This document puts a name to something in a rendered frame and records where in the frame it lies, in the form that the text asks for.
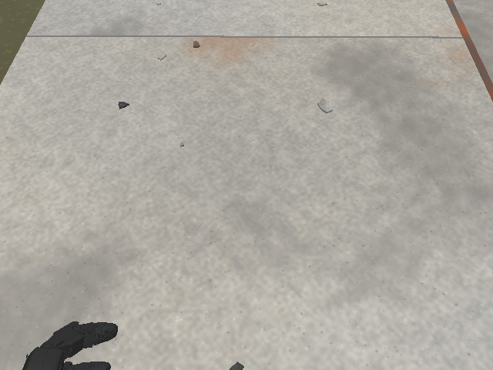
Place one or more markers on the robot left hand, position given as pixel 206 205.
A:
pixel 68 341

